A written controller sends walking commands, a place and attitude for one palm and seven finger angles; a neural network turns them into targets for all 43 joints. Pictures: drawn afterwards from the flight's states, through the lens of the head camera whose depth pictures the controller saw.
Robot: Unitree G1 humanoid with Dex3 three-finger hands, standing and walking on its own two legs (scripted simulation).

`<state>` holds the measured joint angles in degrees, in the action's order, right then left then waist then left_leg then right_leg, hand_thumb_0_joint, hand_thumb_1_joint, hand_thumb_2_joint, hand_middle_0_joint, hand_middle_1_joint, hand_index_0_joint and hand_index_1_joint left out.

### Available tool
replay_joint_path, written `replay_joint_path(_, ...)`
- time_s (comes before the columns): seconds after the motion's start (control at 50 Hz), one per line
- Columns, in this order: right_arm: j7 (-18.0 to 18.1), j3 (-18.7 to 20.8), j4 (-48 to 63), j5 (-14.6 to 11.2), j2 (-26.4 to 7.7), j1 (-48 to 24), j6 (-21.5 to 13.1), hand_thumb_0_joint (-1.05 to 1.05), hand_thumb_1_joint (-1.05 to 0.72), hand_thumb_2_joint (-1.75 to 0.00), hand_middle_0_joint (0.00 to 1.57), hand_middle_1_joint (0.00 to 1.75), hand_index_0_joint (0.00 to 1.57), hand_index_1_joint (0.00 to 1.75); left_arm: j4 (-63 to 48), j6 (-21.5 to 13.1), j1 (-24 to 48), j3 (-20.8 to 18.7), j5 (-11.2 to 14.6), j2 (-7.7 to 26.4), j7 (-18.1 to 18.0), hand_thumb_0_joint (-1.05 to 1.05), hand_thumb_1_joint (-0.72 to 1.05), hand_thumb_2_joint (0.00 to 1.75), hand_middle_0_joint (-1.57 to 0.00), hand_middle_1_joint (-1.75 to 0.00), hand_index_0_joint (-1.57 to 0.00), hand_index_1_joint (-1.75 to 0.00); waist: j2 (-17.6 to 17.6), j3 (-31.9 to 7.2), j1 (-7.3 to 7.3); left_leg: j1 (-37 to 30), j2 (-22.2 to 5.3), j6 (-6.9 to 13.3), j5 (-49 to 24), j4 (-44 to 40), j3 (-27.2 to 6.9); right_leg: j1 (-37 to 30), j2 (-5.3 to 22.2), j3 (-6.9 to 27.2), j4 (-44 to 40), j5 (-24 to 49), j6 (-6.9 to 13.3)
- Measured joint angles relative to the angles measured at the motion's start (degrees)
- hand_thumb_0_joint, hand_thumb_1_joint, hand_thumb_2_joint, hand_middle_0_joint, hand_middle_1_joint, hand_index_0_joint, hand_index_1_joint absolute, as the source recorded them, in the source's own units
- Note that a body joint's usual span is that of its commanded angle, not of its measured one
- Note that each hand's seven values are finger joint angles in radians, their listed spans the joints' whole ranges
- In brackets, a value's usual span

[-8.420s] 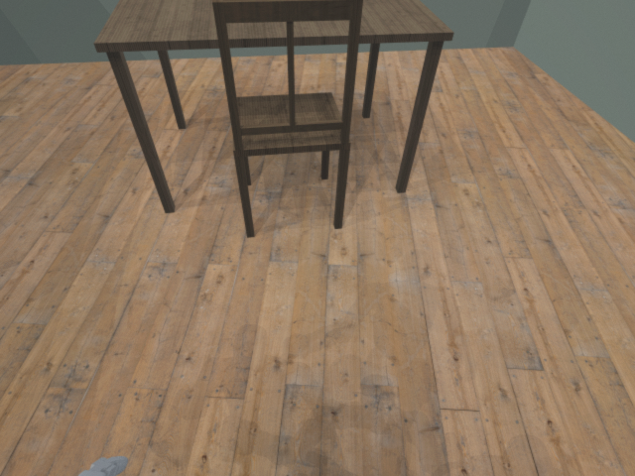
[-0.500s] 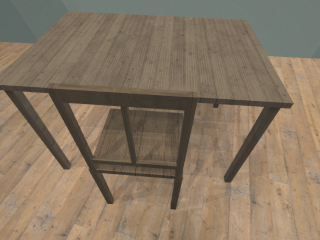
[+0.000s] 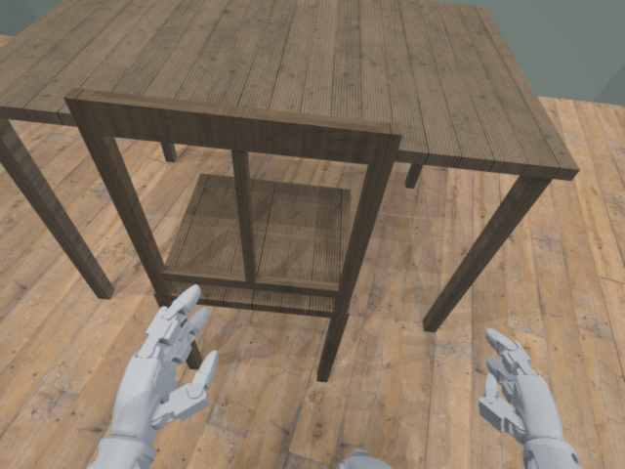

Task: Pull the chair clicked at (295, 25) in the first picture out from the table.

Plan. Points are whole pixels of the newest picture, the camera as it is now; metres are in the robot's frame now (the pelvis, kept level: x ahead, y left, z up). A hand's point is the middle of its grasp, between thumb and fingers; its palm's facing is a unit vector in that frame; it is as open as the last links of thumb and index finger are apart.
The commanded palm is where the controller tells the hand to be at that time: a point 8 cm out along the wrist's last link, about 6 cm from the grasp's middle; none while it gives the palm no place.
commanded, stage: raise the hand toward the chair's back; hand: left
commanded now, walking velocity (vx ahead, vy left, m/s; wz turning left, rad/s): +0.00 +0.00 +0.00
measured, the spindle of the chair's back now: (246, 225) +0.49 +0.13 -0.01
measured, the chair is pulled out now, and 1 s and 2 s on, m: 0.00 0.00 0.00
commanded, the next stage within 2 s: aim the fingers beside a spindle in 1.72 s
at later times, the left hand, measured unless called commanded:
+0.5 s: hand (160, 392) +0.21 +0.19 +0.00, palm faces -0.02 -1.00 -0.01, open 13.2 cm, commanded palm +0.18 +0.25 +0.01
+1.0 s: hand (133, 372) +0.23 +0.22 +0.01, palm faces -0.01 -1.00 -0.08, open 16.7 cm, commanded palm +0.20 +0.28 +0.02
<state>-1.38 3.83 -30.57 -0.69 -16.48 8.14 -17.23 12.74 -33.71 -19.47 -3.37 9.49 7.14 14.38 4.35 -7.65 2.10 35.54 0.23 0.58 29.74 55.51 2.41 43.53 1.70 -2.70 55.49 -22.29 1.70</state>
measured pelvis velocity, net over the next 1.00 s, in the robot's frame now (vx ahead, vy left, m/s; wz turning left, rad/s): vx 0.00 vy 0.02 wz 0.04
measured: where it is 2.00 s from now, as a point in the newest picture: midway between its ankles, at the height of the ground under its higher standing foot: outside the picture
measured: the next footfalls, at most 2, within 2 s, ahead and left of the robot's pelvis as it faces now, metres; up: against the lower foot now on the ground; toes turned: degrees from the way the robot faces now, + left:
none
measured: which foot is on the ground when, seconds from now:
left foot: down 0.00-1.00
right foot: down 0.00-1.00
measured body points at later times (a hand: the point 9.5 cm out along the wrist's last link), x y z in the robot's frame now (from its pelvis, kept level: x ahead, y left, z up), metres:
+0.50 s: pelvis +0.00 +0.01 -0.03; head +0.08 +0.02 +0.41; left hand +0.21 +0.24 +0.00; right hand +0.16 -0.21 -0.12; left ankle -0.03 +0.11 -0.68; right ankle +0.05 -0.10 -0.68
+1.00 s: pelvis +0.00 +0.02 -0.02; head +0.08 +0.03 +0.42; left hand +0.22 +0.27 +0.02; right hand +0.21 -0.20 -0.09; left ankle -0.03 +0.11 -0.68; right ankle +0.05 -0.10 -0.68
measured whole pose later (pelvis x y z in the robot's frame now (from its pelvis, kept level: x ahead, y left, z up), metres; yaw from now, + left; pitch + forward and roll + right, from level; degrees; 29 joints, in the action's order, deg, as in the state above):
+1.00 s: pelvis +0.00 +0.02 -0.02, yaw +2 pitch +16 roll -3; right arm 2.0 -1.8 -27.9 -2.1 -13.6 12.0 -12.7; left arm 2.3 -21.6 -18.8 -10.6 13.8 15.4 16.4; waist -1.2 -8.1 0.8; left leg 47.1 0.4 1.5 34.4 65.2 -1.7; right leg 51.6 2.4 -6.6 60.3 -24.9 0.8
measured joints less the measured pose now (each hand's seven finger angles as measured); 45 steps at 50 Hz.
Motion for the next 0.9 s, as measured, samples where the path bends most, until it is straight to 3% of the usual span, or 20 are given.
replay_joint_path(0.06,-0.5,0.7,3.9,-0.4,-0.3,-1.4,2.1,0.01,-0.91,-0.9,0.19,0.3,0.2,0.3,-1.3,1.4,-5.0,0.3,-0.9,1.5,0.6,0.01,0.6,0.77,-0.18,-0.25,-0.17,-0.25,0.7,0.3,-1.51,5.4,-0.2,-0.1,2.9,6.5,-0.7,5.0,0.0,-0.6,5.7,-2.4,0.2)
replay_joint_path(0.12,0.1,0.1,5.7,-0.1,0.5,-1.7,3.1,0.01,-0.91,-0.9,0.19,0.3,0.2,0.3,-5.9,3.2,-9.7,-0.5,-0.4,3.1,-2.0,0.01,0.52,0.74,-0.17,-0.24,-0.17,-0.24,0.2,0.8,-3.14,9.8,-0.3,-0.3,5.4,11.2,-2.1,8.6,0.2,-1.9,9.1,-4.0,0.4)
replay_joint_path(0.16,0.8,-0.9,5.4,0.2,1.5,-1.7,3.3,0.01,-0.9,-0.9,0.19,0.3,0.2,0.3,-10.4,2.6,-11.5,-1.5,0.5,4.1,-3.8,0.01,0.48,0.72,-0.17,-0.24,-0.16,-0.23,-0.9,0.9,-4.06,11.9,-0.4,-0.3,6.2,13.4,-3.3,9.9,0.3,-3.1,10.4,-4.7,0.5)
replay_joint_path(0.22,1.3,-3.3,3.1,0.5,3.0,-1.6,3.0,0.01,-0.9,-0.9,0.19,0.3,0.2,0.3,-15.6,0.3,-10.1,-2.5,2.0,4.8,-3.7,0.01,0.4,0.69,-0.16,-0.22,-0.15,-0.22,-3.3,0.8,-4.8,14.9,-0.4,-0.3,6.9,16.0,-4.9,11.6,0.6,-4.7,11.5,-5.1,0.5)
replay_joint_path(0.28,1.6,-5.8,0.9,0.3,4.5,-1.4,3.0,0.01,-0.9,-0.9,0.2,0.3,0.2,0.3,-17.5,0.5,-4.9,-2.0,3.0,4.9,-0.1,0.01,0.33,0.66,-0.14,-0.21,-0.14,-0.21,-5.5,0.7,-4.57,17.3,-0.2,-0.1,7.1,17.6,-5.6,13.5,0.8,-5.3,12.3,-5.0,0.3)
replay_joint_path(0.32,1.9,-6.9,0.1,-0.4,5.7,-0.8,3.8,0.01,-0.9,-0.9,0.2,0.3,0.2,0.3,-16.2,3.9,-1.3,-1.4,3.1,5.2,3.3,0.01,0.29,0.64,-0.14,-0.21,-0.13,-0.2,-6.3,0.8,-3.9,18.2,-0.2,0.1,6.9,17.8,-5.1,14.5,0.8,-4.9,12.5,-4.7,0.1)
replay_joint_path(0.38,2.4,-7.5,0.2,-1.5,6.9,1.1,5.7,0.01,-0.9,-0.9,0.2,0.3,0.2,0.3,-14.1,12.8,1.2,-1.2,3.2,6.0,6.3,0.01,0.22,0.61,-0.13,-0.19,-0.13,-0.19,-6.2,1.0,-2.29,17.8,-0.1,0.4,6.2,16.2,-3.7,14.9,0.7,-3.5,11.6,-3.9,-0.2)
replay_joint_path(0.42,2.8,-7.0,0.6,-1.8,7.1,2.8,6.6,0.01,-0.9,-0.9,0.2,0.3,0.21,0.3,-13.9,17.6,0.4,-2.0,4.0,6.1,5.8,0.01,0.17,0.59,-0.13,-0.19,-0.12,-0.18,-6.1,1.1,-1.28,16.6,-0.2,0.6,5.6,14.5,-2.9,14.2,0.5,-2.7,10.4,-3.3,-0.4)
replay_joint_path(0.46,3.0,-5.9,0.9,-1.8,6.8,4.6,6.9,0.01,-0.9,-0.9,0.2,0.3,0.21,0.3,-15.3,19.3,-2.1,-3.3,5.1,5.7,3.2,0.01,0.13,0.57,-0.13,-0.18,-0.12,-0.18,-5.9,1.0,-0.69,15.0,-0.3,0.7,5.2,12.8,-2.3,12.9,0.3,-2.2,8.8,-2.8,-0.5)
replay_joint_path(0.5,3.2,-4.6,0.8,-1.6,6.1,6.3,6.6,0.01,-0.9,-0.9,0.2,0.3,0.2,0.3,-17.1,17.7,-4.9,-4.6,5.5,5.2,-0.1,0.01,0.08,0.55,-0.13,-0.17,-0.12,-0.17,-5.5,0.5,-0.65,13.8,-0.3,0.7,4.8,11.4,-2.0,11.8,0.2,-1.9,7.6,-2.5,-0.6)
replay_joint_path(0.56,3.3,-3.3,0.4,-1.0,4.3,7.7,5.9,0.01,-0.9,-0.9,0.2,0.3,0.2,0.3,-18.3,12.3,-7.1,-6.1,4.6,5.1,-3.6,0.0,0.01,0.52,-0.12,-0.16,-0.11,-0.16,-5.0,-0.4,-0.84,13.6,-0.1,0.8,4.7,11.0,-2.5,11.3,0.4,-2.3,7.2,-2.6,-0.7)
replay_joint_path(0.64,3.4,-2.9,-0.1,-1.1,1.4,6.8,4.8,0.01,-0.9,-0.9,0.2,0.3,0.2,0.3,-16.0,7.4,-5.4,-5.7,3.4,6.0,-2.4,0.0,-0.08,0.48,-0.1,-0.15,-0.1,-0.14,-4.9,-0.5,-0.77,15.3,0.2,0.9,5.3,13.0,-3.5,12.3,0.9,-3.3,8.5,-3.2,-0.7)
replay_joint_path(0.76,4.2,-3.0,1.5,-1.7,1.1,4.0,4.1,0.01,-0.9,-0.9,0.2,0.3,0.2,0.3,-13.7,11.8,-2.8,-3.5,3.2,8.2,2.3,0.0,-0.22,0.42,-0.09,-0.13,-0.08,-0.12,-4.6,0.5,-0.06,14.7,-0.1,0.9,5.6,13.1,-3.6,11.6,0.5,-3.4,8.2,-3.1,-0.7)
replay_joint_path(0.82,4.2,-3.1,2.4,-1.6,2.5,3.9,4.1,0.01,-0.9,-0.9,0.2,0.3,0.2,0.3,-15.4,12.7,-3.3,-5.0,4.3,8.4,0.8,0.0,-0.29,0.39,-0.09,-0.12,-0.08,-0.11,-4.5,0.4,-0.06,12.6,-0.3,0.7,5.0,11.2,-3.5,9.6,0.2,-3.3,6.4,-2.7,-0.7)
replay_joint_path(0.9,3.7,-4.0,2.7,-1.3,3.5,4.3,4.3,0.01,-0.9,-0.9,0.2,0.3,0.2,0.3,-15.3,11.1,-2.6,-7.5,5.0,7.8,-1.4,-0.01,-0.38,0.35,-0.08,-0.1,-0.07,-0.1,-4.9,-0.5,-0.58,11.1,-0.1,0.7,4.5,9.4,-3.9,7.7,0.4,-3.7,4.6,-2.4,-0.8)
